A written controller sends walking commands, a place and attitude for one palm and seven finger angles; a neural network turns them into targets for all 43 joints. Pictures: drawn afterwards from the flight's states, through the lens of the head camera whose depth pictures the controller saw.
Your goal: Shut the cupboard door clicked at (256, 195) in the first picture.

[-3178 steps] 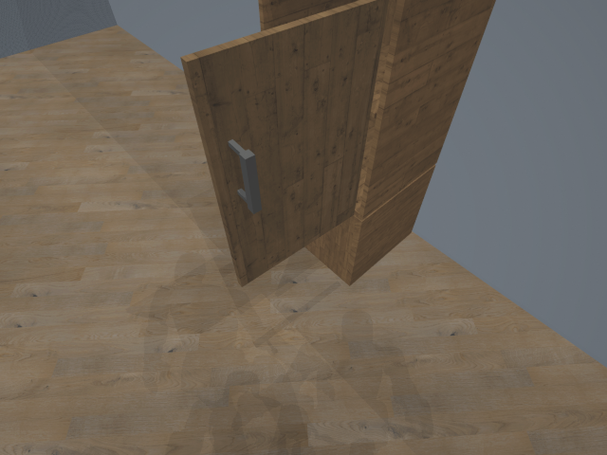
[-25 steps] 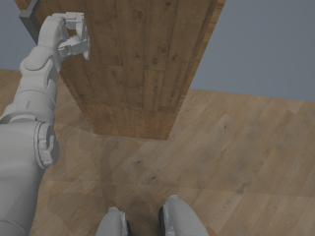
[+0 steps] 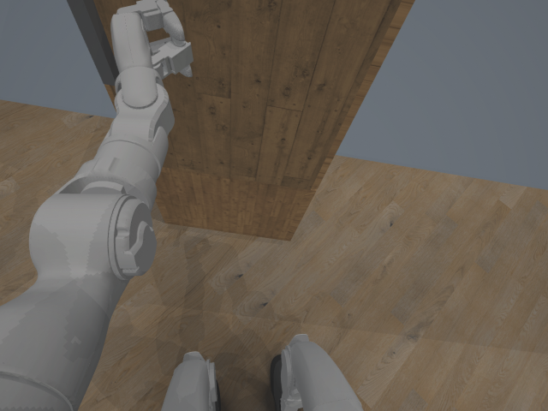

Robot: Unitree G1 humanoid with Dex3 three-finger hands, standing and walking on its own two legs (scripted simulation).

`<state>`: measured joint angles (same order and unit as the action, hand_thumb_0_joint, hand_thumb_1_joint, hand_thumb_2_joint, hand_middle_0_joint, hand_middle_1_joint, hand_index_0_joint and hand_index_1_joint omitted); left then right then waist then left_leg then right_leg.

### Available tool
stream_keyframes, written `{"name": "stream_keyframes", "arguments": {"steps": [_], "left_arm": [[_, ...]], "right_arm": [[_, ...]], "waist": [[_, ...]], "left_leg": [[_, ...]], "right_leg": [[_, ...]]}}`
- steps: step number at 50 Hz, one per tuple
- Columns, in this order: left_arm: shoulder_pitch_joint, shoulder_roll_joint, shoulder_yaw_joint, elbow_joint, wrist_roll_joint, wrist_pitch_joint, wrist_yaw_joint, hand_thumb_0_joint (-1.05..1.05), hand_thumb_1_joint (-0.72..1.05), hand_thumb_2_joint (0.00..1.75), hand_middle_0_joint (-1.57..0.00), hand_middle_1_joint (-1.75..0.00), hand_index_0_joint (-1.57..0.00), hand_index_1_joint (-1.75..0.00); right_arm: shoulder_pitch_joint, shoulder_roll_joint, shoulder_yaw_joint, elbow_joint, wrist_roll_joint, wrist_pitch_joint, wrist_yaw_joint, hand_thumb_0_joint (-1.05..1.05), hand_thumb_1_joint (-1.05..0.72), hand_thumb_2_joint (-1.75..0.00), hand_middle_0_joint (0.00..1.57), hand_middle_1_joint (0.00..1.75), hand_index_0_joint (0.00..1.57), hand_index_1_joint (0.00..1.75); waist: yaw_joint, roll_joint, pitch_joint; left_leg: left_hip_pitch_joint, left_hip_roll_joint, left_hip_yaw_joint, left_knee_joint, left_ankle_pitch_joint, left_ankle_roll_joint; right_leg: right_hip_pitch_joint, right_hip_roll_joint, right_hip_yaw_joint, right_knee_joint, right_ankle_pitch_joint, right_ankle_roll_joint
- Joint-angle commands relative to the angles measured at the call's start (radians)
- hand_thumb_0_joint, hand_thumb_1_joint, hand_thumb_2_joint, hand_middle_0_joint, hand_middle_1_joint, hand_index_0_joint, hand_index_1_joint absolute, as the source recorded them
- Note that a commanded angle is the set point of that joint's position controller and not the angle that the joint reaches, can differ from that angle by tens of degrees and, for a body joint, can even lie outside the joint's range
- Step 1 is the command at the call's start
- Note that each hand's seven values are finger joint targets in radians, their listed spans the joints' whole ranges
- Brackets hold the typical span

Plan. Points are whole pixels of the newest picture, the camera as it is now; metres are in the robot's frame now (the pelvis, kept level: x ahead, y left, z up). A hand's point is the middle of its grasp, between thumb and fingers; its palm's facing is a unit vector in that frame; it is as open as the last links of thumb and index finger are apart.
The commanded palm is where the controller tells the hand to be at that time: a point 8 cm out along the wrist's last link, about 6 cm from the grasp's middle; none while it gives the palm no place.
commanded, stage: pull the fist back off the door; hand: left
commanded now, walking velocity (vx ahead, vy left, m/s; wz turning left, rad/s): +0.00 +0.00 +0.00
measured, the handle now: (101, 29) +0.61 +0.16 +0.12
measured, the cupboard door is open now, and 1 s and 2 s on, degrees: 0 0 0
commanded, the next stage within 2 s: draw the hand back to the body in 0.66 s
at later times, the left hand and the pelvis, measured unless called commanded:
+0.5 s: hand (211, 64) +0.55 +0.02 +0.12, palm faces +0.07 -1.00 +0.01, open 3.1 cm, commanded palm +0.51 +0.08 +0.13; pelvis +0.02 -0.01 +0.03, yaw -3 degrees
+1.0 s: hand (182, 88) +0.49 +0.06 +0.14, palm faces +0.07 -1.00 -0.01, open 3.1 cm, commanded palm +0.44 +0.12 +0.16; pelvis +0.06 -0.03 +0.06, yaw -2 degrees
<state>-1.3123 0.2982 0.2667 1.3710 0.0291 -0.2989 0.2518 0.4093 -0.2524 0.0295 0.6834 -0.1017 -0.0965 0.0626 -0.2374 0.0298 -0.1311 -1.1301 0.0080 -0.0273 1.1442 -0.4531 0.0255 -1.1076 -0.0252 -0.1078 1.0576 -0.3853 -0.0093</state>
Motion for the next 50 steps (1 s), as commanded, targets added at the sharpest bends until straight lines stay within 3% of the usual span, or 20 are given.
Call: {"name": "stream_keyframes", "arguments": {"steps": [1,7,10,14,17,18,20,24,27,29,32,37,39,41,42,44,46,48,50], "left_arm": [[-0.718,0.114,-0.094,-0.231,0.143,-0.135,0.085,0.00,0.90,0.90,-1.30,-1.50,-1.30,-1.50],[-0.625,0.147,-0.044,-0.169,0.044,-0.108,-0.005,0.00,0.90,0.90,-1.30,-1.50,-1.30,-1.50],[-0.568,0.124,-0.032,-0.186,0.009,-0.121,-0.014,0.00,0.90,0.90,-1.30,-1.50,-1.30,-1.50],[-0.450,0.124,-0.012,-0.250,-0.010,-0.161,-0.025,0.00,0.90,0.90,-1.30,-1.50,-1.30,-1.50],[-0.330,0.085,-0.025,-0.274,-0.011,-0.173,-0.029,0.00,0.90,0.90,-1.30,-1.50,-1.30,-1.50],[-0.309,0.113,0.004,-0.303,-0.014,-0.175,-0.025,0.00,0.90,0.90,-1.30,-1.50,-1.30,-1.50],[-0.226,0.095,0.007,-0.353,-0.018,-0.178,-0.023,0.00,0.90,0.90,-1.30,-1.50,-1.30,-1.50],[-0.112,0.106,0.035,-0.466,-0.023,-0.204,-0.011,0.00,0.90,0.90,-1.30,-1.50,-1.30,-1.50],[-0.059,0.040,-0.021,-0.561,-0.019,-0.228,-0.012,0.00,0.90,0.90,-1.30,-1.50,-1.30,-1.50],[0.050,0.008,-0.033,-0.604,-0.029,-0.226,-0.018,0.00,0.90,0.90,-1.30,-1.50,-1.30,-1.50],[0.071,-0.040,-0.085,-0.609,-0.036,-0.203,-0.035,0.00,0.90,0.90,-1.30,-1.50,-1.30,-1.50],[0.032,-0.087,-0.124,-0.608,-0.057,-0.189,-0.049,0.00,0.90,0.90,-1.30,-1.50,-1.30,-1.50],[0.051,-0.102,-0.132,-0.596,-0.055,-0.199,-0.052,0.00,0.90,0.90,-1.30,-1.50,-1.30,-1.50],[0.160,-0.061,-0.092,-0.667,-0.058,-0.204,-0.058,0.00,0.90,0.90,-1.30,-1.50,-1.30,-1.50],[0.242,-0.068,-0.095,-0.716,-0.065,-0.199,-0.067,0.00,0.90,0.90,-1.30,-1.50,-1.30,-1.50],[0.351,-0.057,-0.091,-0.782,-0.078,-0.166,-0.085,0.00,0.90,0.90,-1.30,-1.50,-1.30,-1.50],[0.455,-0.033,-0.074,-0.834,-0.094,-0.118,-0.106,0.00,0.90,0.90,-1.30,-1.50,-1.30,-1.50],[0.496,-0.018,-0.068,-0.914,-0.113,-0.084,-0.124,0.00,0.90,0.90,-1.30,-1.50,-1.30,-1.50],[0.495,-0.039,-0.102,-1.016,-0.130,-0.063,-0.145,0.00,0.90,0.90,-1.30,-1.50,-1.30,-1.50]], "right_arm": [[0.232,-0.204,-0.081,-0.004,-0.013,-0.002,0.016,0.00,-0.90,-0.90,0.20,0.30,0.20,0.30],[0.214,-0.209,-0.069,-0.040,0.013,0.013,-0.004,0.00,-0.90,-0.90,0.20,0.30,0.20,0.30],[0.213,-0.204,-0.070,-0.045,0.015,0.010,-0.003,0.00,-0.90,-0.90,0.20,0.30,0.20,0.30],[0.218,-0.196,-0.077,-0.056,0.020,0.013,0.003,0.00,-0.90,-0.90,0.20,0.30,0.20,0.30],[0.220,-0.186,-0.085,-0.063,0.027,0.025,0.008,0.00,-0.90,-0.90,0.20,0.30,0.20,0.30],[0.221,-0.188,-0.088,-0.064,0.029,0.032,0.007,0.00,-0.90,-0.90,0.20,0.30,0.20,0.30],[0.213,-0.177,-0.094,-0.078,0.034,0.046,0.008,0.00,-0.90,-0.90,0.20,0.30,0.20,0.30],[0.189,-0.161,-0.102,-0.100,0.039,0.064,0.002,0.00,-0.90,-0.90,0.20,0.30,0.20,0.30],[0.168,-0.147,-0.107,-0.108,0.043,0.070,-0.002,0.00,-0.90,-0.90,0.20,0.30,0.20,0.30],[0.153,-0.142,-0.114,-0.114,0.048,0.073,-0.002,0.00,-0.90,-0.90,0.20,0.30,0.20,0.30],[0.142,-0.135,-0.114,-0.105,0.055,0.082,-0.010,0.00,-0.90,-0.90,0.20,0.30,0.20,0.30],[0.105,-0.127,-0.110,-0.094,0.062,0.085,-0.024,0.00,-0.90,-0.90,0.20,0.30,0.20,0.30],[0.084,-0.120,-0.111,-0.090,0.061,0.082,-0.025,0.00,-0.90,-0.90,0.20,0.30,0.20,0.30],[0.073,-0.123,-0.113,-0.115,0.062,0.083,-0.023,0.00,-0.90,-0.90,0.20,0.30,0.20,0.30],[0.067,-0.122,-0.112,-0.138,0.067,0.085,-0.022,0.00,-0.90,-0.90,0.20,0.30,0.20,0.30],[0.045,-0.114,-0.107,-0.163,0.079,0.092,-0.023,0.00,-0.90,-0.90,0.20,0.30,0.20,0.30],[0.021,-0.113,-0.104,-0.192,0.094,0.102,-0.030,0.00,-0.90,-0.90,0.20,0.30,0.20,0.30],[-0.014,-0.111,-0.098,-0.212,0.109,0.109,-0.044,0.00,-0.90,-0.90,0.20,0.30,0.20,0.30],[-0.050,-0.105,-0.093,-0.222,0.118,0.104,-0.055,0.00,-0.90,-0.90,0.20,0.30,0.20,0.30]], "waist": [[-0.146,0.195,-0.450],[-0.112,0.122,-0.442],[-0.094,0.080,-0.429],[-0.046,0.062,-0.475],[-0.015,0.042,-0.464],[-0.003,0.032,-0.472],[0.029,0.029,-0.487],[0.069,-0.003,-0.490],[0.071,0.004,-0.478],[0.093,-0.001,-0.488],[0.074,-0.034,-0.414],[0.063,-0.045,-0.367],[0.072,-0.034,-0.390],[0.126,-0.009,-0.467],[0.147,0.018,-0.500],[0.171,-0.032,-0.483],[0.189,-0.106,-0.422],[0.194,-0.127,-0.374],[0.186,-0.099,-0.333]], "left_leg": [[0.487,0.015,-0.121,-0.207,-0.026,-0.019],[0.428,0.002,-0.095,-0.235,-0.046,-0.009],[0.413,0.000,-0.079,-0.238,-0.029,-0.006],[0.428,-0.002,-0.048,-0.241,0.047,-0.005],[0.447,-0.002,-0.026,-0.253,0.103,-0.005],[0.447,-0.002,-0.019,-0.256,0.130,-0.005],[0.469,-0.004,0.002,-0.270,0.185,-0.007],[0.474,-0.013,0.035,-0.283,0.254,-0.003],[0.523,-0.013,0.046,-0.291,0.314,-0.003],[0.558,-0.012,0.054,-0.297,0.364,-0.006],[0.557,-0.012,0.059,-0.308,0.377,-0.004],[0.569,-0.019,0.057,-0.312,0.359,-0.002],[0.591,-0.017,0.051,-0.303,0.379,-0.006],[0.636,-0.018,0.052,-0.313,0.464,-0.010],[0.671,-0.019,0.059,-0.316,0.523,-0.010],[0.654,-0.018,0.068,-0.343,0.534,-0.008],[0.613,-0.022,0.083,-0.380,0.482,-0.002],[0.625,-0.022,0.088,-0.413,0.447,0.001],[0.666,-0.022,0.090,-0.437,0.412,0.004]], "right_leg": [[0.042,0.039,0.055,-0.146,0.012,-0.006],[0.162,0.044,0.063,-0.180,-0.001,-0.007],[0.197,0.045,0.066,-0.193,0.008,-0.003],[0.286,0.048,0.072,-0.205,0.053,-0.004],[0.343,0.054,0.071,-0.221,0.093,-0.006],[0.373,0.053,0.076,-0.224,0.117,-0.005],[0.436,0.055,0.077,-0.235,0.174,-0.007],[0.554,0.055,0.094,-0.247,0.291,-0.003],[0.582,0.055,0.093,-0.247,0.370,-0.004],[0.612,0.056,0.091,-0.249,0.429,-0.004],[0.624,0.053,0.091,-0.264,0.467,0.000],[0.611,0.045,0.094,-0.275,0.465,0.002],[0.594,0.042,0.089,-0.261,0.471,0.000],[0.661,0.042,0.088,-0.244,0.536,-0.008],[0.691,0.044,0.087,-0.243,0.582,-0.010],[0.765,0.042,0.090,-0.260,0.636,-0.008],[0.839,0.040,0.098,-0.297,0.663,-0.003],[0.868,0.036,0.102,-0.330,0.651,0.000],[0.861,0.035,0.103,-0.366,0.601,0.005]]}}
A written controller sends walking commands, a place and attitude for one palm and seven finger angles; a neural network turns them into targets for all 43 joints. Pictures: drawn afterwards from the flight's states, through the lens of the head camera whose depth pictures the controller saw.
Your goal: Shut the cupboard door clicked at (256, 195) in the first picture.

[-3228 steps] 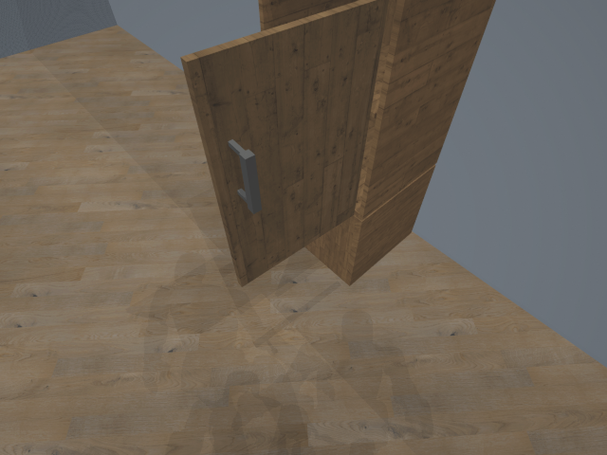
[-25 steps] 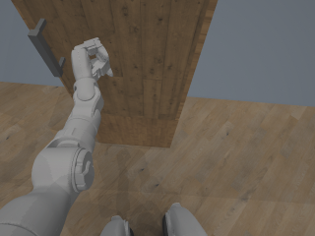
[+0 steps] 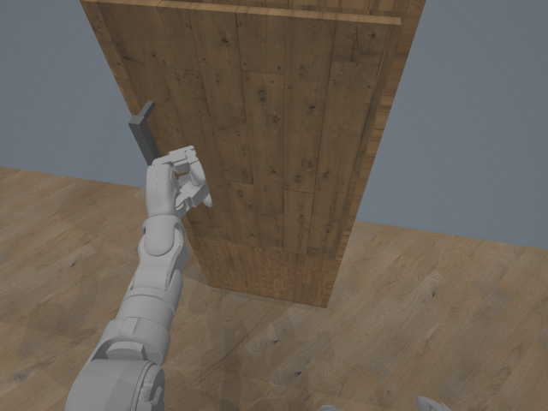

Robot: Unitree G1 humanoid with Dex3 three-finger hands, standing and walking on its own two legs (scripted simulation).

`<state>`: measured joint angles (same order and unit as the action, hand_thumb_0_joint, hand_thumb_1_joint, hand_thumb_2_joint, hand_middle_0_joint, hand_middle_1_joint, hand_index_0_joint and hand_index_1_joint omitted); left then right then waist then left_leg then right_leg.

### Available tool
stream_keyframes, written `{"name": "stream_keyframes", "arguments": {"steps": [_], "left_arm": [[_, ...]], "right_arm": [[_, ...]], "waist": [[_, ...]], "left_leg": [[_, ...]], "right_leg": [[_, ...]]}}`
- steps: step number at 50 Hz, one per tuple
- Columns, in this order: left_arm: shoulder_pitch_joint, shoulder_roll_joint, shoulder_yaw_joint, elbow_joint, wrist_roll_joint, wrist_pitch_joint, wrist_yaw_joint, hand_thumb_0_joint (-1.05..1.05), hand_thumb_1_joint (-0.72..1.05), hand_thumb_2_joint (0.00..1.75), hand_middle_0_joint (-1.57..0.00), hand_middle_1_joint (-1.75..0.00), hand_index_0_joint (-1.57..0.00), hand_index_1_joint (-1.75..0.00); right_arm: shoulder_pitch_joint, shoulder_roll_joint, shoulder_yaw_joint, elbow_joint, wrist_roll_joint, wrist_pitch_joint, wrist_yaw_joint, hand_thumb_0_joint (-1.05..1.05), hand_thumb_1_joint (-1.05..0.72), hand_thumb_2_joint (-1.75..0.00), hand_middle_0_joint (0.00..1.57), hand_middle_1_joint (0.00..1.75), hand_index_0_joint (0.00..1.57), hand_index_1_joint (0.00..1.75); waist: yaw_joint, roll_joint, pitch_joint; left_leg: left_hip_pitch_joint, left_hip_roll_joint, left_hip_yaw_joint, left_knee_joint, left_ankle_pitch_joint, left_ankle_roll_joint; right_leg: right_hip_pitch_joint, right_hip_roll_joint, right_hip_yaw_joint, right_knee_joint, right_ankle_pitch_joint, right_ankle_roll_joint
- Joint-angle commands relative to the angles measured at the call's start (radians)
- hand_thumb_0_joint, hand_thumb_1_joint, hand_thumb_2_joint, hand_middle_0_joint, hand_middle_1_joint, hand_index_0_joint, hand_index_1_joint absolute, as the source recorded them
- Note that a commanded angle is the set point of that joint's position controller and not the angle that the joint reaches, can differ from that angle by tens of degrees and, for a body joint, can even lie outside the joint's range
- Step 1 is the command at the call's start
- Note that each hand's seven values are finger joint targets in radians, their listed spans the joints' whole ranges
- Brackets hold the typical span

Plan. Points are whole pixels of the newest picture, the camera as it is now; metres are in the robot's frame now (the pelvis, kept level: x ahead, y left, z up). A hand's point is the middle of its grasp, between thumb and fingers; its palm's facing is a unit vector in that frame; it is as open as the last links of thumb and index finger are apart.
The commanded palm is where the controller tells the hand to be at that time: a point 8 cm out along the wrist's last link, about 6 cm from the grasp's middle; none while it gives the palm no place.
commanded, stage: draw the hand back to the body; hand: left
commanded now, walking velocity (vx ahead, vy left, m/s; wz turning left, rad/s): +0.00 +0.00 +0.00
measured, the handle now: (154, 142) +0.54 +0.21 +0.07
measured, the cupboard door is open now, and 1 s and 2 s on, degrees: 0 0 0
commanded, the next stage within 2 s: step back with the hand held close in 1.36 s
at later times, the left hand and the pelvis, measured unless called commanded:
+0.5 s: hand (103, 258) +0.28 +0.19 +0.14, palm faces +0.18 -0.96 -0.22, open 3.2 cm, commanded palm +0.24 +0.24 +0.16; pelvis -0.01 +0.01 +0.03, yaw +1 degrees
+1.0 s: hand out of the picture +0.17 +0.30 +0.19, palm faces +0.49 -0.78 -0.39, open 6.3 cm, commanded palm +0.13 +0.33 +0.21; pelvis +0.00 +0.02 +0.04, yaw +2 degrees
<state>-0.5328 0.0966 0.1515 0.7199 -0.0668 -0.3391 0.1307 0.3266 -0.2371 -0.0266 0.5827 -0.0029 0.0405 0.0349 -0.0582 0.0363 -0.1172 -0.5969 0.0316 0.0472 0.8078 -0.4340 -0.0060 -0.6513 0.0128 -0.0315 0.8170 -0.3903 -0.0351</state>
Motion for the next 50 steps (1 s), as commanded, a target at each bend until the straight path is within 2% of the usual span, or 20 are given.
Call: {"name": "stream_keyframes", "arguments": {"steps": [1,3,5,6,7,11,14,15,17,22,26,28,33,34,37,39,44,47,49,50], "left_arm": [[-0.272,0.158,0.002,-0.406,-0.040,-0.018,-0.032,0.00,0.90,0.90,-1.30,-1.50,-1.30,-1.50],[-0.242,0.151,-0.019,-0.471,-0.052,-0.013,-0.052,0.00,0.90,0.90,-1.30,-1.50,-1.30,-1.50],[-0.200,0.126,-0.053,-0.504,-0.063,0.005,-0.076,0.00,0.90,0.90,-1.30,-1.50,-1.30,-1.50],[-0.149,0.121,-0.057,-0.517,-0.073,0.019,-0.089,0.00,0.90,0.90,-1.30,-1.50,-1.30,-1.50],[-0.119,0.131,-0.053,-0.530,-0.081,0.035,-0.098,0.00,0.90,0.90,-1.30,-1.50,-1.30,-1.50],[-0.011,0.175,-0.012,-0.594,-0.114,0.102,-0.134,0.00,0.90,0.90,-1.24,-1.44,-1.24,-1.44],[0.050,0.218,0.027,-0.672,-0.127,0.134,-0.149,0.00,0.90,0.90,-1.16,-1.35,-1.16,-1.35],[0.099,0.294,-0.030,-0.721,-0.036,0.146,-0.116,0.00,0.90,0.90,-1.13,-1.32,-1.13,-1.32],[0.166,0.271,-0.038,-0.765,-0.028,0.178,-0.090,0.00,0.90,0.90,-1.08,-1.26,-1.08,-1.26],[0.258,0.290,-0.021,-0.862,-0.011,0.214,-0.062,0.00,0.90,0.90,-0.94,-1.11,-0.94,-1.11],[0.340,0.299,0.001,-0.979,-0.004,0.219,-0.049,0.00,0.90,0.90,-0.83,-0.99,-0.83,-0.99],[0.416,0.317,0.030,-1.025,-0.002,0.223,-0.044,0.00,0.90,0.90,-0.78,-0.93,-0.78,-0.93],[0.562,0.332,0.076,-1.115,-0.002,0.232,-0.042,0.00,0.90,0.90,-0.64,-0.78,-0.64,-0.78],[0.578,0.342,0.093,-1.123,-0.002,0.233,-0.039,0.00,0.90,0.90,-0.61,-0.75,-0.61,-0.75],[0.656,0.376,0.153,-1.150,-0.002,0.236,-0.034,0.00,0.90,0.90,-0.53,-0.66,-0.53,-0.66],[0.677,0.376,0.167,-1.213,0.000,0.227,-0.030,0.00,0.90,0.90,-0.47,-0.60,-0.47,-0.60],[0.805,0.418,0.252,-1.280,-0.007,0.222,-0.020,0.00,0.90,0.90,-0.34,-0.45,-0.34,-0.45],[0.878,0.449,0.312,-1.286,-0.010,0.219,-0.015,0.00,0.90,0.90,-0.25,-0.36,-0.25,-0.36],[0.899,0.460,0.338,-1.323,-0.011,0.210,-0.010,0.00,0.90,0.90,-0.20,-0.30,-0.20,-0.30],[0.895,0.418,0.297,-1.298,-0.007,0.213,-0.012,0.00,0.90,0.90,-0.20,-0.30,-0.20,-0.30]], "right_arm": [[0.020,-0.119,-0.035,-0.122,0.020,-0.039,-0.033,0.00,-0.90,-0.90,0.20,0.30,0.20,0.30],[-0.009,-0.114,-0.029,-0.120,0.028,-0.054,-0.044,0.00,-0.90,-0.90,0.20,0.30,0.20,0.30],[-0.032,-0.114,-0.025,-0.116,0.032,-0.069,-0.051,0.00,-0.90,-0.90,0.20,0.30,0.20,0.30],[-0.045,-0.114,-0.022,-0.120,0.035,-0.077,-0.053,0.00,-0.90,-0.90,0.20,0.30,0.20,0.30],[-0.056,-0.117,-0.018,-0.126,0.038,-0.083,-0.058,0.00,-0.90,-0.90,0.20,0.30,0.20,0.30],[-0.119,-0.118,-0.004,-0.143,0.048,-0.096,-0.073,0.00,-0.90,-0.90,0.20,0.30,0.20,0.30],[-0.162,-0.112,0.008,-0.156,0.054,-0.103,-0.083,0.00,-0.90,-0.90,0.20,0.30,0.20,0.30],[-0.191,-0.090,0.005,-0.153,0.050,-0.084,-0.095,0.00,-0.90,-0.90,0.20,0.30,0.20,0.30],[-0.211,-0.090,0.015,-0.160,0.047,-0.071,-0.109,0.00,-0.90,-0.90,0.20,0.30,0.20,0.30],[-0.249,-0.085,0.032,-0.158,0.042,-0.076,-0.127,0.00,-0.90,-0.90,0.20,0.30,0.20,0.30],[-0.258,-0.080,0.039,-0.162,0.032,-0.093,-0.126,0.00,-0.90,-0.90,0.20,0.30,0.20,0.30],[-0.256,-0.082,0.040,-0.158,0.027,-0.103,-0.125,0.00,-0.90,-0.90,0.20,0.30,0.20,0.30],[-0.263,-0.083,0.037,-0.156,0.020,-0.115,-0.118,0.00,-0.90,-0.90,0.20,0.30,0.20,0.30],[-0.264,-0.082,0.035,-0.153,0.018,-0.115,-0.119,0.00,-0.90,-0.90,0.20,0.30,0.20,0.30],[-0.270,-0.085,0.032,-0.143,0.015,-0.124,-0.119,0.00,-0.90,-0.90,0.20,0.30,0.20,0.30],[-0.267,-0.079,0.029,-0.145,0.016,-0.131,-0.116,0.00,-0.90,-0.90,0.20,0.30,0.20,0.30],[-0.264,-0.081,0.022,-0.137,0.012,-0.153,-0.112,0.00,-0.90,-0.90,0.20,0.30,0.20,0.30],[-0.265,-0.085,0.015,-0.128,0.015,-0.167,-0.114,0.00,-0.90,-0.90,0.20,0.30,0.20,0.30],[-0.260,-0.082,0.012,-0.131,0.018,-0.173,-0.113,0.00,-0.90,-0.90,0.20,0.30,0.20,0.30],[-0.256,-0.083,0.014,-0.124,0.018,-0.175,-0.113,0.00,-0.90,-0.90,0.20,0.30,0.20,0.30]], "waist": [[0.009,-0.098,-0.343],[0.009,-0.045,-0.311],[0.005,-0.042,-0.277],[0.019,-0.038,-0.266],[0.022,-0.028,-0.251],[0.049,-0.096,-0.196],[0.070,-0.068,-0.164],[0.065,-0.075,-0.143],[0.069,-0.068,-0.099],[0.072,-0.024,-0.011],[0.080,0.024,-0.022],[0.087,0.018,-0.033],[0.094,-0.002,0.021],[0.095,-0.015,0.027],[0.107,0.023,0.053],[0.106,0.041,0.027],[0.119,0.038,0.035],[0.126,0.023,0.070],[0.127,0.044,0.062],[0.118,0.041,0.089]], "left_leg": [[0.154,-0.044,0.010,-0.112,0.386,0.035],[0.201,-0.041,0.008,-0.128,0.369,0.035],[0.230,-0.038,-0.001,-0.149,0.348,0.034],[0.238,-0.039,-0.005,-0.160,0.340,0.033],[0.246,-0.041,-0.004,-0.169,0.332,0.035],[0.238,-0.048,-0.004,-0.214,0.260,0.038],[0.258,-0.049,-0.006,-0.244,0.253,0.039],[0.290,-0.044,-0.010,-0.292,0.257,0.039],[0.321,-0.042,-0.014,-0.327,0.257,0.044],[0.407,-0.032,-0.026,-0.404,0.247,0.043],[0.465,-0.029,-0.037,-0.449,0.278,0.035],[0.479,-0.027,-0.039,-0.455,0.327,0.034],[0.475,-0.021,-0.048,-0.469,0.370,0.027],[0.474,-0.020,-0.048,-0.471,0.357,0.027],[0.462,-0.021,-0.048,-0.473,0.359,0.027],[0.476,-0.018,-0.051,-0.471,0.378,0.021],[0.460,-0.017,-0.051,-0.461,0.404,0.020],[0.444,-0.014,-0.052,-0.462,0.379,0.021],[0.444,-0.013,-0.053,-0.461,0.384,0.016],[0.436,-0.013,-0.052,-0.463,0.375,0.016]], "right_leg": [[0.410,-0.002,0.024,-0.133,0.583,0.029],[0.389,-0.003,0.019,-0.155,0.536,0.026],[0.374,-0.003,0.012,-0.174,0.490,0.024],[0.382,-0.003,0.008,-0.182,0.474,0.021],[0.389,-0.006,0.010,-0.195,0.460,0.021],[0.420,-0.016,0.018,-0.248,0.361,0.027],[0.445,-0.021,0.020,-0.269,0.332,0.023],[0.478,-0.048,0.063,-0.316,0.319,0.031],[0.499,-0.047,0.049,-0.351,0.286,0.028],[0.505,-0.031,0.026,-0.420,0.227,0.020],[0.548,-0.025,0.007,-0.434,0.250,0.014],[0.579,-0.025,0.003,-0.436,0.300,0.013],[0.590,-0.022,-0.005,-0.448,0.330,0.014],[0.586,-0.020,-0.007,-0.450,0.315,0.016],[0.591,-0.021,-0.003,-0.460,0.313,0.013],[0.602,-0.022,-0.007,-0.448,0.322,0.014],[0.611,-0.025,-0.010,-0.443,0.343,0.016],[0.591,-0.020,-0.009,-0.455,0.318,0.018],[0.598,-0.024,-0.010,-0.441,0.316,0.016],[0.577,-0.025,-0.012,-0.441,0.303,0.017]]}}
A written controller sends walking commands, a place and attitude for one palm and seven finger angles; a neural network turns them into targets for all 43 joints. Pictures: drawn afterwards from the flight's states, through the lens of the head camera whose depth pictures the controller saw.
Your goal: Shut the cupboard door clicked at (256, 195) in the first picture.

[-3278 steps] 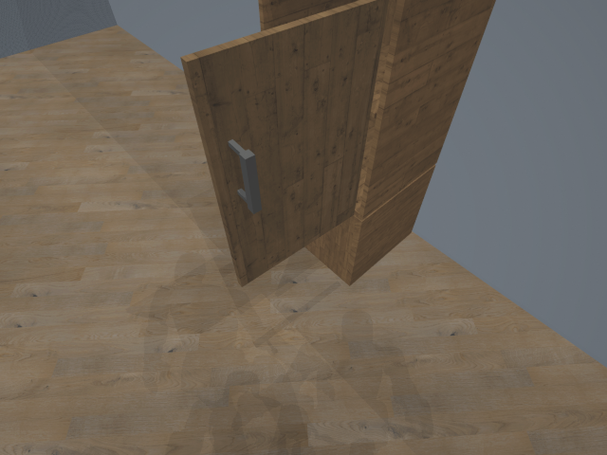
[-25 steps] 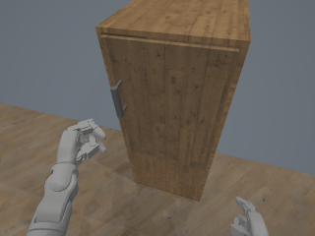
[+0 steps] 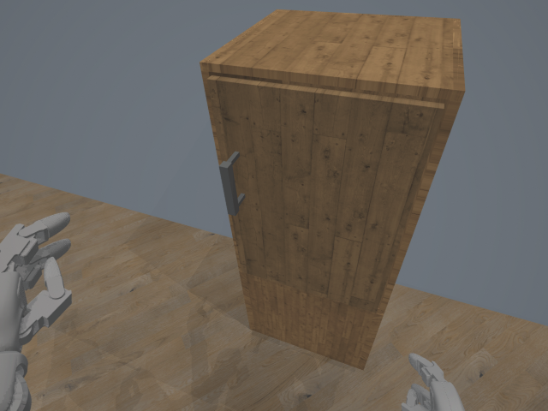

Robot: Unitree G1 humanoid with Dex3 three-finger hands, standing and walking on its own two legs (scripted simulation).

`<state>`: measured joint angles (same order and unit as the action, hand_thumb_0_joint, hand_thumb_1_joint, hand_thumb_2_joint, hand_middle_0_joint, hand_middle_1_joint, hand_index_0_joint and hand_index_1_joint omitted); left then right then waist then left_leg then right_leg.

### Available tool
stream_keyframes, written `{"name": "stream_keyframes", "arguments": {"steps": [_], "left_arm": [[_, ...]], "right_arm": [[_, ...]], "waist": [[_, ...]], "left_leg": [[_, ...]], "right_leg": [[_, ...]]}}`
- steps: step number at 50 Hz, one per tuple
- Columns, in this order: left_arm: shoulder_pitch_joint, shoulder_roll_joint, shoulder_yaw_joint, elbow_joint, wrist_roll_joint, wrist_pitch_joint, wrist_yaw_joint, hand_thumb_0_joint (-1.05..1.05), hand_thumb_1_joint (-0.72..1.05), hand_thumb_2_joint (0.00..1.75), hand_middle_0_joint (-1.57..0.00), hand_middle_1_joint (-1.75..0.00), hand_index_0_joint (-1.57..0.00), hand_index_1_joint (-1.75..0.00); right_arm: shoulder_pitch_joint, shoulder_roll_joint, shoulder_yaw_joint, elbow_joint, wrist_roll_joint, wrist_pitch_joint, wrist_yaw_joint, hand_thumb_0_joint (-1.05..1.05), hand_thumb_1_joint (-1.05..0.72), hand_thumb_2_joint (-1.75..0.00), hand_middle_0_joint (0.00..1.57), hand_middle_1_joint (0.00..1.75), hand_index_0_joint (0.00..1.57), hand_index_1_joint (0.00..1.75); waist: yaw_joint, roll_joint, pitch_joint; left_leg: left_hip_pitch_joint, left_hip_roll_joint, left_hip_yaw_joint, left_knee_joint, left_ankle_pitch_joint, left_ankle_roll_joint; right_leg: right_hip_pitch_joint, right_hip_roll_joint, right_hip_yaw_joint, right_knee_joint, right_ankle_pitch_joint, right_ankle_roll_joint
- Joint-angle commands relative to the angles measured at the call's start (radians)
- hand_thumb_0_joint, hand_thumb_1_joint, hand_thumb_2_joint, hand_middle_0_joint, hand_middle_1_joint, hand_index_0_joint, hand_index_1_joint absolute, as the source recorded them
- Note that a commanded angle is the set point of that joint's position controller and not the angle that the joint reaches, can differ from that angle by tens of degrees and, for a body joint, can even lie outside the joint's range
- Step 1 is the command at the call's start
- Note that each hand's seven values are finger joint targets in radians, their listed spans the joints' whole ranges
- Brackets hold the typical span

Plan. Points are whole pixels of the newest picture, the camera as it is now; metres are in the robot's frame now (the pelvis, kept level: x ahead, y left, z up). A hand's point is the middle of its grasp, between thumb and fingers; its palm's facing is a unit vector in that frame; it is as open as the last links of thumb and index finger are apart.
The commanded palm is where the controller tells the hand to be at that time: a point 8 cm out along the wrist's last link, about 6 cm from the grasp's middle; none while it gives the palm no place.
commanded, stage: draw the hand back to the body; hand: left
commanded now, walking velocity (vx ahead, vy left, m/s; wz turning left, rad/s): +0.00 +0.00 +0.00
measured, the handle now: (234, 184) +0.55 +0.17 +0.03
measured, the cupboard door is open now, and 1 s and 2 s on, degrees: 0 0 0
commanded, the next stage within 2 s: step back with the hand held close in 0.36 s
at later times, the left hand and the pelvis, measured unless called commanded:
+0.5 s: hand (73, 294) +0.19 +0.26 +0.16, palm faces +0.46 -0.80 -0.38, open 7.4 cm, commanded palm +0.14 +0.29 +0.17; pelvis +0.00 -0.01 +0.00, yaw +0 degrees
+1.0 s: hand (42, 317) +0.16 +0.28 +0.15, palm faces +0.41 -0.78 -0.47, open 7.4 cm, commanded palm +0.10 +0.31 +0.17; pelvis -0.05 +0.02 -0.01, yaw -2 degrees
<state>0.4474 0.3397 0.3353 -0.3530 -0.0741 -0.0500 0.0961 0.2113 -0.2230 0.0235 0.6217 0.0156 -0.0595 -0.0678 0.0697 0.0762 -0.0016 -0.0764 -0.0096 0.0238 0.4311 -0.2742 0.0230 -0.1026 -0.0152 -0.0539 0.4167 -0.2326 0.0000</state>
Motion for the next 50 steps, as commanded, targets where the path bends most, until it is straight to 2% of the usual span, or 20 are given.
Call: {"name": "stream_keyframes", "arguments": {"steps": [1,3,6,9,12,13,19,24,25,26,28,30,33,35,37,40,42,43,47,50], "left_arm": [[-0.105,0.159,0.092,-0.221,0.002,-0.073,0.022,0.00,0.90,0.90,-0.20,-0.30,-0.20,-0.30],[-0.131,0.146,0.069,-0.205,0.006,-0.069,0.024,0.00,0.90,0.90,-0.20,-0.30,-0.20,-0.30],[-0.149,0.167,0.085,-0.205,0.010,-0.073,0.033,0.00,0.90,0.90,-0.20,-0.30,-0.20,-0.30],[-0.142,0.184,0.103,-0.228,0.009,-0.079,0.036,0.00,0.90,0.90,-0.20,-0.30,-0.20,-0.30],[-0.122,0.209,0.132,-0.238,0.010,-0.083,0.038,0.00,0.90,0.90,-0.20,-0.30,-0.20,-0.30],[-0.126,0.200,0.126,-0.252,0.007,-0.085,0.037,0.00,0.90,0.90,-0.20,-0.30,-0.20,-0.30],[-0.094,0.187,0.126,-0.217,0.000,-0.079,0.028,0.00,0.90,0.90,-0.20,-0.30,-0.20,-0.30],[-0.085,0.177,0.116,-0.210,-0.001,-0.079,0.024,0.00,0.90,0.90,-0.20,-0.30,-0.20,-0.30],[-0.194,0.282,0.218,-0.262,0.007,-0.121,0.034,0.00,0.90,0.90,-0.20,-0.30,-0.20,-0.30],[-0.089,0.223,0.174,-0.177,0.005,-0.127,0.032,0.00,0.90,0.90,-0.20,-0.30,-0.20,-0.30],[-0.051,0.201,0.144,-0.175,0.015,-0.143,0.031,0.00,0.90,0.90,-0.20,-0.30,-0.20,-0.30],[-0.017,0.207,0.146,-0.200,0.017,-0.156,0.041,0.00,0.90,0.90,-0.20,-0.30,-0.20,-0.30],[0.019,0.244,0.185,-0.268,0.016,-0.168,0.055,0.00,0.90,0.90,-0.20,-0.30,-0.20,-0.30],[0.027,0.253,0.194,-0.299,0.013,-0.164,0.058,0.00,0.90,0.90,-0.20,-0.30,-0.20,-0.30],[0.060,0.274,0.221,-0.287,0.011,-0.158,0.062,0.00,0.90,0.90,-0.20,-0.30,-0.20,-0.30],[0.078,0.258,0.213,-0.278,0.010,-0.154,0.064,0.00,0.90,0.90,-0.20,-0.30,-0.20,-0.30],[0.084,0.269,0.227,-0.286,0.012,-0.158,0.067,0.00,0.90,0.90,-0.20,-0.30,-0.20,-0.30],[0.093,0.253,0.213,-0.276,0.012,-0.159,0.068,0.00,0.90,0.90,-0.20,-0.30,-0.20,-0.30],[0.075,0.268,0.232,-0.288,0.024,-0.171,0.075,0.00,0.90,0.90,-0.20,-0.30,-0.20,-0.30],[0.039,0.242,0.211,-0.295,0.037,-0.187,0.080,0.00,0.90,0.90,-0.20,-0.30,-0.20,-0.30]], "right_arm": [[-0.137,-0.101,-0.038,-0.161,0.000,-0.077,-0.011,0.00,-0.90,-0.90,0.20,0.30,0.20,0.30],[-0.133,-0.110,-0.043,-0.154,0.000,-0.081,-0.015,0.00,-0.90,-0.90,0.20,0.30,0.20,0.30],[-0.135,-0.111,-0.044,-0.153,-0.002,-0.087,-0.020,0.00,-0.90,-0.90,0.20,0.30,0.20,0.30],[-0.141,-0.106,-0.042,-0.152,-0.004,-0.093,-0.024,0.00,-0.90,-0.90,0.20,0.30,0.20,0.30],[-0.146,-0.102,-0.040,-0.147,-0.004,-0.100,-0.024,0.00,-0.90,-0.90,0.20,0.30,0.20,0.30],[-0.145,-0.098,-0.037,-0.152,-0.005,-0.100,-0.022,0.00,-0.90,-0.90,0.20,0.30,0.20,0.30],[-0.143,-0.096,-0.037,-0.153,-0.004,-0.096,-0.019,0.00,-0.90,-0.90,0.20,0.30,0.20,0.30],[-0.142,-0.098,-0.041,-0.154,-0.003,-0.090,-0.017,0.00,-0.90,-0.90,0.20,0.30,0.20,0.30],[-0.129,-0.124,-0.053,-0.188,0.004,-0.072,-0.015,0.00,-0.90,-0.90,0.20,0.30,0.20,0.30],[-0.113,-0.111,-0.054,-0.168,0.002,-0.060,-0.017,0.00,-0.90,-0.90,0.20,0.30,0.20,0.30],[-0.113,-0.108,-0.057,-0.166,-0.003,-0.041,-0.014,0.00,-0.90,-0.90,0.20,0.30,0.20,0.30],[-0.110,-0.114,-0.065,-0.171,-0.003,-0.029,-0.014,0.00,-0.90,-0.90,0.20,0.30,0.20,0.30],[-0.117,-0.127,-0.071,-0.192,-0.004,-0.013,-0.025,0.00,-0.90,-0.90,0.20,0.30,0.20,0.30],[-0.116,-0.131,-0.074,-0.214,-0.002,0.004,-0.029,0.00,-0.90,-0.90,0.20,0.30,0.20,0.30],[-0.113,-0.129,-0.077,-0.223,-0.001,0.019,-0.034,0.00,-0.90,-0.90,0.20,0.30,0.20,0.30],[-0.102,-0.128,-0.079,-0.237,0.003,0.032,-0.034,0.00,-0.90,-0.90,0.20,0.30,0.20,0.30],[-0.105,-0.135,-0.083,-0.239,-0.001,0.032,-0.037,0.00,-0.90,-0.90,0.20,0.30,0.20,0.30],[-0.097,-0.127,-0.077,-0.240,0.002,0.033,-0.036,0.00,-0.90,-0.90,0.20,0.30,0.20,0.30],[-0.094,-0.142,-0.081,-0.241,-0.001,0.023,-0.036,0.00,-0.90,-0.90,0.20,0.30,0.20,0.30],[-0.081,-0.139,-0.076,-0.243,0.002,0.009,-0.035,0.00,-0.90,-0.90,0.20,0.30,0.20,0.30]], "waist": [[-0.018,-0.008,-0.018],[-0.026,-0.025,0.003],[-0.018,-0.037,-0.022],[-0.008,-0.016,-0.054],[0.001,0.001,-0.044],[0.000,0.021,-0.057],[-0.002,0.012,-0.014],[-0.005,-0.019,-0.026],[-0.044,-0.029,-0.004],[-0.053,-0.100,-0.022],[-0.059,-0.124,-0.044],[-0.063,-0.083,-0.092],[-0.061,-0.006,-0.161],[-0.060,0.014,-0.187],[-0.058,-0.005,-0.207],[-0.063,-0.037,-0.183],[-0.061,-0.012,-0.168],[-0.064,-0.027,-0.155],[-0.064,-0.004,-0.105],[-0.074,0.002,-0.065]], "left_leg": [[-0.077,0.028,-0.028,-0.085,0.206,-0.010],[-0.074,0.030,-0.028,-0.088,0.181,-0.004],[-0.070,0.025,-0.031,-0.092,0.144,0.000],[-0.065,0.023,-0.030,-0.087,0.162,0.000],[-0.078,0.023,-0.030,-0.085,0.173,-0.004],[-0.074,0.021,-0.029,-0.085,0.182,-0.005],[-0.083,0.026,-0.019,-0.082,0.200,-0.007],[-0.074,0.028,-0.016,-0.079,0.195,-0.003],[-0.150,0.051,-0.028,-0.022,0.103,0.020],[-0.132,0.040,-0.035,0.022,0.079,0.021],[-0.141,0.037,-0.034,0.065,0.085,0.014],[-0.134,0.045,-0.036,0.064,0.125,0.011],[-0.136,0.081,-0.064,0.013,0.339,0.005],[-0.152,0.100,-0.071,0.009,0.463,0.001],[-0.173,0.107,-0.073,0.021,0.498,0.001],[-0.234,0.115,-0.075,0.008,0.393,0.002],[-0.283,0.119,-0.083,-0.014,0.302,0.012],[-0.319,0.123,-0.092,-0.022,0.251,0.018],[-0.466,0.126,-0.111,-0.065,-0.018,0.043],[-0.590,0.133,-0.137,-0.097,-0.256,0.064]], "right_leg": [[0.011,0.003,0.010,-0.044,0.136,-0.016],[-0.007,0.001,0.013,-0.053,0.108,-0.014],[-0.004,0.001,0.014,-0.051,0.075,-0.014],[0.024,-0.003,0.017,-0.045,0.092,-0.016],[0.034,0.002,0.021,-0.051,0.107,-0.020],[0.046,-0.004,0.021,-0.043,0.117,-0.021],[0.028,-0.001,0.023,-0.048,0.139,-0.019],[0.025,-0.001,0.025,-0.053,0.130,-0.015],[-0.047,-0.063,0.146,-0.104,0.151,-0.025],[-0.082,-0.102,0.171,-0.129,0.121,-0.036],[-0.105,-0.144,0.186,-0.127,0.134,-0.054],[-0.105,-0.149,0.177,-0.087,0.175,-0.058],[-0.032,-0.098,0.102,0.042,0.356,-0.034],[0.002,-0.067,0.083,0.104,0.441,-0.017],[0.018,-0.068,0.090,0.125,0.488,-0.015],[0.011,-0.065,0.105,0.133,0.436,-0.013],[0.011,-0.057,0.110,0.134,0.380,-0.009],[0.014,-0.060,0.112,0.135,0.345,-0.008],[0.032,-0.044,0.132,0.133,0.201,-0.002],[0.045,-0.036,0.137,0.148,0.074,0.001]]}}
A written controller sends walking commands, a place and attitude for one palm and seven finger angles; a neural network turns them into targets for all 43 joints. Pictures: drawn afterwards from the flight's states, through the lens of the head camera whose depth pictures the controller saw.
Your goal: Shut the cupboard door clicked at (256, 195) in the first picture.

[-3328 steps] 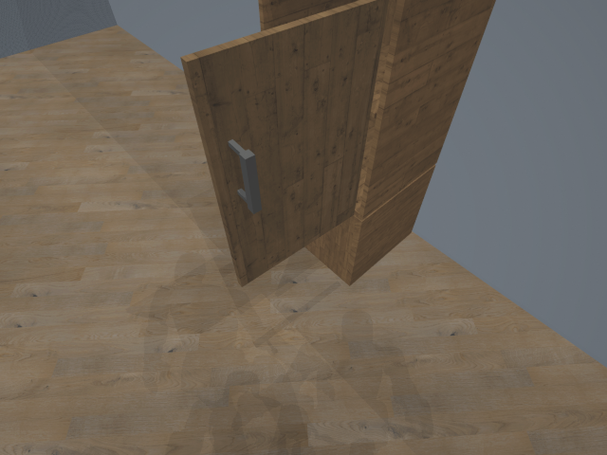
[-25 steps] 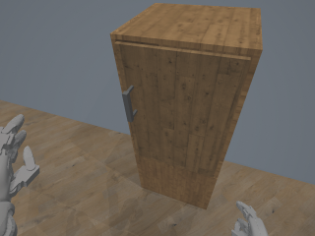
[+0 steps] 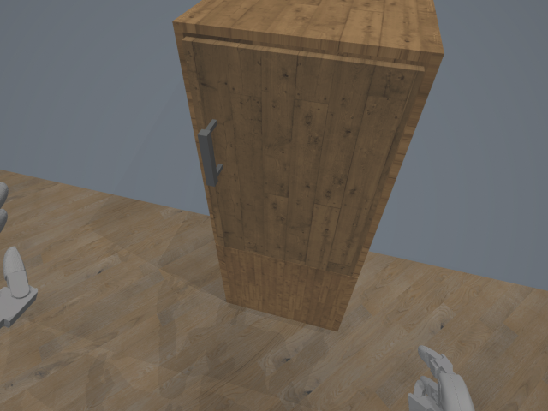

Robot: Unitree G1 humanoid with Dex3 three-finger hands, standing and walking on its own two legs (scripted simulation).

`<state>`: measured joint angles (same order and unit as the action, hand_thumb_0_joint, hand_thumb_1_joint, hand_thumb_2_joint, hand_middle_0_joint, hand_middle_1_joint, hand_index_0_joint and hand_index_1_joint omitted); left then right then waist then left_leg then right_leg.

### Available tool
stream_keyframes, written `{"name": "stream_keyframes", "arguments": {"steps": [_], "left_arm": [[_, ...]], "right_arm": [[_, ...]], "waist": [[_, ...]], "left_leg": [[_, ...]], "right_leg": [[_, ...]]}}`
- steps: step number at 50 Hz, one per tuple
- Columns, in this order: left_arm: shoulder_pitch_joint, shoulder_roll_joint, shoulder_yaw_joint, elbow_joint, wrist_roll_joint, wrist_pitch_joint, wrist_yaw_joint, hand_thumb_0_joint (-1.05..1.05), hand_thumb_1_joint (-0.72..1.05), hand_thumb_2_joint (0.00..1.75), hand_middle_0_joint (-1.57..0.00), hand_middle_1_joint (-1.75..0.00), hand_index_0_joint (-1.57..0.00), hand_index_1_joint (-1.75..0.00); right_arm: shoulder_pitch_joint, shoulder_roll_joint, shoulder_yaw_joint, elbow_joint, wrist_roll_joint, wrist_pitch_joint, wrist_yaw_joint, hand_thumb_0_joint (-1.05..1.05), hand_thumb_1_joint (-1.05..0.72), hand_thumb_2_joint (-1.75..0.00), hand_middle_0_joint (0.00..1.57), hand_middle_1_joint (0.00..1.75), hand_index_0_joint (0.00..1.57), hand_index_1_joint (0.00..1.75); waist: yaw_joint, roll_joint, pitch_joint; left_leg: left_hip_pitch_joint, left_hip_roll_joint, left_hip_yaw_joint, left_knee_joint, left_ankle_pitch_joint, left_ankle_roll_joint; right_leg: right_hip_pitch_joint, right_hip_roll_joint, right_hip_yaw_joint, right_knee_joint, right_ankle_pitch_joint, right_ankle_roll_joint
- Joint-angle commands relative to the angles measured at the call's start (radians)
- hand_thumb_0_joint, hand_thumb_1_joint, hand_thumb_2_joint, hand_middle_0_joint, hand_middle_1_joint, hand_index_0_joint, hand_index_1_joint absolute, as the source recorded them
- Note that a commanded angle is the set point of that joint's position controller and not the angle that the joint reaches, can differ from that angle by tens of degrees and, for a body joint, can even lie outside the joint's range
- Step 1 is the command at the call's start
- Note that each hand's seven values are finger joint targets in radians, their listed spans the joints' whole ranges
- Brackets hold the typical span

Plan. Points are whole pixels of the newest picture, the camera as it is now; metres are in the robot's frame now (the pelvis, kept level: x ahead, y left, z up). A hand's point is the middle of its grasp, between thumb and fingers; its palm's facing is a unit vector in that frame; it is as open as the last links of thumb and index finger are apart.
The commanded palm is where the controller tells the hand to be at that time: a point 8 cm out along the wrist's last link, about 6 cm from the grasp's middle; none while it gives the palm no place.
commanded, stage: step back with the hand held close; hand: left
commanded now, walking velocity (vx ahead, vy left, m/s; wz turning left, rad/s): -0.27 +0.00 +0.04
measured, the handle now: (212, 153) +0.59 +0.17 +0.04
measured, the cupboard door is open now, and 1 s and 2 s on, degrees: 0 0 0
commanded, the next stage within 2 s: stop stepping back and stand still in 0.96 s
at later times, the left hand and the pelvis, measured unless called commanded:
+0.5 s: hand out of the picture +0.15 +0.27 +0.17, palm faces +0.47 -0.76 -0.45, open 7.5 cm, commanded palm +0.07 +0.30 +0.18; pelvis -0.05 +0.00 -0.01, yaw +2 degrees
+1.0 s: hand out of the picture +0.05 +0.29 +0.17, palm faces +0.51 -0.73 -0.45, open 7.4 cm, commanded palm -0.02 +0.31 +0.18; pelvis -0.13 +0.00 -0.01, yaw +5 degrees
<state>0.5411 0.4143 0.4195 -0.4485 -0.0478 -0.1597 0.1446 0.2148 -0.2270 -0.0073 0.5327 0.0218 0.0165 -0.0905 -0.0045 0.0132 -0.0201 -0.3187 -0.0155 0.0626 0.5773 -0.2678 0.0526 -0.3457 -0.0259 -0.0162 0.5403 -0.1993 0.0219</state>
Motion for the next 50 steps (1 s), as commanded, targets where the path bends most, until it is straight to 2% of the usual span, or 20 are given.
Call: {"name": "stream_keyframes", "arguments": {"steps": [1,11,15,18,21,23,27,32,35,37,39,40,42,44,45,46,47,48,49,50], "left_arm": [[-0.060,0.168,0.131,-0.199,0.016,-0.083,0.034,0.00,0.90,0.90,-0.20,-0.30,-0.20,-0.30],[-0.146,0.154,0.128,-0.230,0.043,-0.122,0.044,0.00,0.90,0.90,-0.20,-0.30,-0.20,-0.30],[-0.138,0.175,0.135,-0.235,0.036,-0.136,0.050,0.00,0.90,0.90,-0.20,-0.30,-0.20,-0.30],[-0.091,0.184,0.139,-0.243,0.024,-0.146,0.056,0.00,0.90,0.90,-0.20,-0.30,-0.20,-0.30],[-0.051,0.192,0.166,-0.245,0.025,-0.158,0.058,0.00,0.90,0.90,-0.20,-0.30,-0.20,-0.30],[-0.039,0.180,0.175,-0.258,0.035,-0.167,0.052,0.00,0.90,0.90,-0.20,-0.30,-0.20,-0.30],[-0.041,0.195,0.199,-0.231,0.041,-0.177,0.028,0.00,0.90,0.90,-0.20,-0.30,-0.20,-0.30],[-0.080,0.174,0.145,-0.303,0.014,-0.193,0.015,0.00,0.90,0.90,-0.20,-0.30,-0.20,-0.30],[-0.065,0.185,0.153,-0.303,0.013,-0.184,0.016,0.00,0.90,0.90,-0.20,-0.30,-0.20,-0.30],[-0.069,0.232,0.192,-0.298,0.022,-0.180,0.022,0.00,0.90,0.90,-0.20,-0.30,-0.20,-0.30],[-0.078,0.228,0.161,-0.271,0.016,-0.164,0.037,0.00,0.90,0.90,-0.20,-0.30,-0.20,-0.30],[-0.067,0.229,0.158,-0.255,0.019,-0.156,0.045,0.00,0.90,0.90,-0.20,-0.30,-0.20,-0.30],[-0.067,0.237,0.174,-0.229,0.022,-0.146,0.050,0.00,0.90,0.90,-0.20,-0.30,-0.20,-0.30],[-0.050,0.207,0.148,-0.212,0.022,-0.143,0.045,0.00,0.90,0.90,-0.20,-0.30,-0.20,-0.30],[-0.073,0.196,0.134,-0.242,0.015,-0.150,0.041,0.00,0.90,0.90,-0.20,-0.30,-0.20,-0.30],[-0.091,0.209,0.154,-0.269,0.020,-0.162,0.042,0.00,0.90,0.90,-0.20,-0.30,-0.20,-0.30],[-0.091,0.213,0.159,-0.264,0.022,-0.165,0.040,0.00,0.90,0.90,-0.20,-0.30,-0.20,-0.30],[-0.022,0.206,0.184,-0.213,0.017,-0.169,0.026,0.00,0.90,0.90,-0.20,-0.30,-0.20,-0.30],[-0.054,0.180,0.169,-0.263,0.025,-0.162,0.018,0.00,0.90,0.90,-0.20,-0.30,-0.20,-0.30],[-0.081,0.172,0.156,-0.299,0.021,-0.160,0.015,0.00,0.90,0.90,-0.20,-0.30,-0.20,-0.30]], "right_arm": [[-0.080,-0.136,-0.046,-0.153,-0.006,-0.074,-0.013,0.00,-0.90,-0.90,0.20,0.30,0.20,0.30],[-0.048,-0.137,-0.047,-0.124,-0.019,-0.133,-0.006,0.00,-0.90,-0.90,0.20,0.30,0.20,0.30],[-0.047,-0.124,-0.046,-0.106,-0.025,-0.137,0.008,0.00,-0.90,-0.90,0.20,0.30,0.20,0.30],[-0.052,-0.111,-0.039,-0.096,-0.027,-0.127,0.016,0.00,-0.90,-0.90,0.20,0.30,0.20,0.30],[-0.055,-0.129,-0.046,-0.100,-0.022,-0.126,0.010,0.00,-0.90,-0.90,0.20,0.30,0.20,0.30],[-0.065,-0.142,-0.050,-0.106,-0.021,-0.138,0.004,0.00,-0.90,-0.90,0.20,0.30,0.20,0.30],[-0.074,-0.144,-0.067,-0.102,-0.033,-0.160,-0.001,0.00,-0.90,-0.90,0.20,0.30,0.20,0.30],[-0.071,-0.123,-0.060,-0.054,-0.038,-0.186,0.005,0.00,-0.90,-0.90,0.20,0.30,0.20,0.30],[-0.081,-0.115,-0.064,-0.069,-0.028,-0.176,0.008,0.00,-0.90,-0.90,0.20,0.30,0.20,0.30],[-0.080,-0.113,-0.069,-0.078,-0.033,-0.158,0.014,0.00,-0.90,-0.90,0.20,0.30,0.20,0.30],[-0.084,-0.075,-0.059,-0.063,-0.036,-0.132,0.026,0.00,-0.90,-0.90,0.20,0.30,0.20,0.30],[-0.093,-0.067,-0.060,-0.056,-0.036,-0.117,0.032,0.00,-0.90,-0.90,0.20,0.30,0.20,0.30],[-0.088,-0.066,-0.053,-0.057,-0.041,-0.098,0.028,0.00,-0.90,-0.90,0.20,0.30,0.20,0.30],[-0.070,-0.071,-0.041,-0.054,-0.032,-0.089,0.018,0.00,-0.90,-0.90,0.20,0.30,0.20,0.30],[-0.074,-0.104,-0.048,-0.060,-0.025,-0.095,0.011,0.00,-0.90,-0.90,0.20,0.30,0.20,0.30],[-0.086,-0.130,-0.057,-0.077,-0.023,-0.106,0.001,0.00,-0.90,-0.90,0.20,0.30,0.20,0.30],[-0.088,-0.117,-0.069,-0.081,-0.018,-0.119,-0.004,0.00,-0.90,-0.90,0.20,0.30,0.20,0.30],[-0.070,-0.128,-0.081,-0.076,-0.023,-0.138,-0.002,0.00,-0.90,-0.90,0.20,0.30,0.20,0.30],[-0.083,-0.132,-0.083,-0.082,-0.039,-0.151,0.002,0.00,-0.90,-0.90,0.20,0.30,0.20,0.30],[-0.078,-0.119,-0.080,-0.070,-0.047,-0.160,0.004,0.00,-0.90,-0.90,0.20,0.30,0.20,0.30]], "waist": [[0.000,0.070,-0.038],[-0.004,0.063,-0.023],[-0.009,-0.027,-0.010],[-0.011,-0.040,-0.051],[-0.012,0.064,-0.067],[-0.004,0.193,-0.080],[0.004,0.150,-0.052],[-0.002,0.146,-0.192],[-0.006,0.078,-0.200],[-0.012,-0.003,-0.133],[-0.012,-0.139,-0.084],[-0.011,-0.165,-0.096],[-0.017,-0.138,-0.068],[-0.031,-0.084,-0.035],[-0.033,0.058,-0.025],[-0.019,0.208,-0.049],[-0.008,0.206,-0.104],[-0.007,0.264,-0.170],[-0.001,0.301,-0.143],[-0.005,0.224,-0.105]], "left_leg": [[-0.380,0.143,-0.181,-0.250,-0.309,0.042],[-0.494,0.138,-0.194,-0.190,-0.446,0.048],[-0.334,0.073,-0.153,-0.044,-0.335,0.006],[-0.240,0.067,-0.153,-0.052,-0.235,-0.010],[-0.353,0.125,-0.204,-0.196,-0.322,0.022],[-0.524,0.224,-0.306,-0.351,-0.411,0.060],[-0.552,0.253,-0.318,-0.303,-0.340,0.082],[-0.227,0.187,-0.220,-0.182,0.074,0.027],[-0.262,0.157,-0.182,-0.138,-0.117,0.018],[-0.272,0.077,-0.127,-0.007,-0.287,-0.017],[-0.100,0.006,-0.076,0.244,-0.149,-0.075],[-0.069,0.003,-0.082,0.347,-0.140,-0.077],[-0.070,0.023,-0.105,0.306,-0.153,-0.067],[0.003,0.028,-0.091,-0.019,-0.058,-0.058],[-0.038,0.081,-0.149,-0.189,0.009,-0.029],[-0.178,0.211,-0.263,-0.283,0.047,0.023],[-0.234,0.278,-0.298,-0.305,0.066,0.047],[-0.328,0.332,-0.340,-0.383,-0.157,0.076],[-0.416,0.367,-0.380,-0.411,-0.256,0.106],[-0.372,0.363,-0.366,-0.365,-0.156,0.114]], "right_leg": [[0.296,-0.020,0.099,0.034,0.026,-0.020],[0.289,-0.016,0.141,0.074,-0.086,-0.031],[0.074,-0.104,0.244,-0.116,-0.252,-0.079],[0.026,-0.116,0.196,-0.148,-0.243,-0.080],[0.158,-0.026,0.113,-0.032,-0.169,-0.035],[0.348,0.067,0.042,0.186,-0.011,-0.006],[0.376,0.102,0.077,0.222,0.088,-0.006],[0.254,0.058,0.123,0.115,0.241,-0.019],[0.239,0.026,0.182,0.061,0.132,-0.026],[0.097,-0.079,0.339,-0.114,-0.102,-0.076],[-0.164,-0.247,0.447,-0.308,-0.264,-0.160],[-0.187,-0.282,0.431,-0.331,-0.221,-0.185],[-0.177,-0.249,0.342,-0.292,-0.076,-0.169],[-0.158,-0.133,0.203,-0.179,0.024,-0.094],[-0.111,-0.033,0.144,-0.081,0.007,-0.045],[0.045,0.073,0.068,0.072,0.031,0.003],[0.155,0.108,0.041,0.160,0.013,0.015],[0.250,0.120,0.051,0.308,-0.111,0.013],[0.271,0.125,0.066,0.414,-0.136,0.009],[0.210,0.108,0.083,0.403,-0.152,0.003]]}}
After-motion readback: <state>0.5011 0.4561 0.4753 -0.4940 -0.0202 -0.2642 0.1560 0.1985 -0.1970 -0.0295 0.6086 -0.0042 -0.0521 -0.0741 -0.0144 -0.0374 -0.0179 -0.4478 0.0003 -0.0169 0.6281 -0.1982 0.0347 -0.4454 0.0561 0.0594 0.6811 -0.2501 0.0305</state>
